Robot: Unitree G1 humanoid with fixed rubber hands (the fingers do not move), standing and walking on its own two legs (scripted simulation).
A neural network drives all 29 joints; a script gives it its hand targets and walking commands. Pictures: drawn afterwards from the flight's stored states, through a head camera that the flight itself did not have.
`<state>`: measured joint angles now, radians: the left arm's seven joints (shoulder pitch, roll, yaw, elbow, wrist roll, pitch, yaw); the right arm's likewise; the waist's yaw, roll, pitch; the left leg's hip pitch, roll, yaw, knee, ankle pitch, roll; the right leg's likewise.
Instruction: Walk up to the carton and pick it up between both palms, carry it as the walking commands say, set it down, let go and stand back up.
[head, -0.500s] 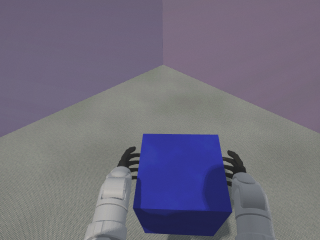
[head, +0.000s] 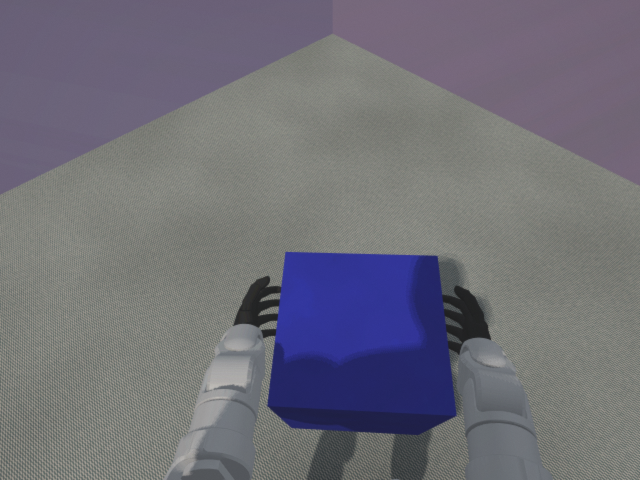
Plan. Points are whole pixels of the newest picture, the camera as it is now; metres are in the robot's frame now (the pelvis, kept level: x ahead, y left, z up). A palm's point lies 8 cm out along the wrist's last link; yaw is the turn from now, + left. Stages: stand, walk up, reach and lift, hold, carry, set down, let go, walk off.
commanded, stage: set down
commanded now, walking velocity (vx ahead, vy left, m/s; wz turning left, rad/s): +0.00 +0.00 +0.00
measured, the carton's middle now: (357, 350) +0.31 -0.05 -0.11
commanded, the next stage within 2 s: none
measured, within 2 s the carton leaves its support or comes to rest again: neither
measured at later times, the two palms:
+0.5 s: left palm (259, 335) +0.35 +0.10 -0.11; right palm (452, 354) +0.29 -0.20 -0.11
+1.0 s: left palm (268, 339) +0.38 +0.09 -0.20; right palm (436, 355) +0.32 -0.20 -0.20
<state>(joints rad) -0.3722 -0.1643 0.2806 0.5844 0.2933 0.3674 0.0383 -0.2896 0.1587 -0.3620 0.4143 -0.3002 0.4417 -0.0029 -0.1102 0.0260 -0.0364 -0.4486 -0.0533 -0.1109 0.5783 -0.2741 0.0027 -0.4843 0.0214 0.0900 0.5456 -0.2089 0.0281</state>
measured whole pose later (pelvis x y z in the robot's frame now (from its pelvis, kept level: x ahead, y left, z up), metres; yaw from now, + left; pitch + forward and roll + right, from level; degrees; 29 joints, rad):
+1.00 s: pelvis -0.04 +0.00 -0.13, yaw +1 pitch +38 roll +0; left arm -0.72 -0.08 0.33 0.69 0.22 0.26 0.06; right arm -0.60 0.14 -0.48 0.50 -0.23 0.29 -0.04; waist -0.10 0.05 -0.24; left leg -1.48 -0.12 -0.10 1.27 -0.45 -0.02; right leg -1.52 0.06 0.11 1.23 -0.38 0.06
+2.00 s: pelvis -0.08 +0.00 -0.27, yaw +1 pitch +45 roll +0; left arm -1.15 0.05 0.32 0.88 0.17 0.25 0.11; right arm -0.98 0.02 -0.55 0.63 -0.20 0.30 -0.06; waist -0.10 0.06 -0.09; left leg -2.02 -0.18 -0.09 1.79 -0.55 -0.06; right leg -2.06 0.11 0.11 1.74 -0.47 0.09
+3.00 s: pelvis -0.08 +0.00 -0.37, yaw +2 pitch +43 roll -1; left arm -1.42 0.19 0.15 1.02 0.02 0.22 0.17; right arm -1.23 -0.12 -0.48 0.78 -0.08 0.25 -0.09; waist -0.13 0.04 0.18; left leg -2.24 -0.21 -0.08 2.11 -0.62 -0.08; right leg -2.27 0.09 0.07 2.06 -0.55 0.09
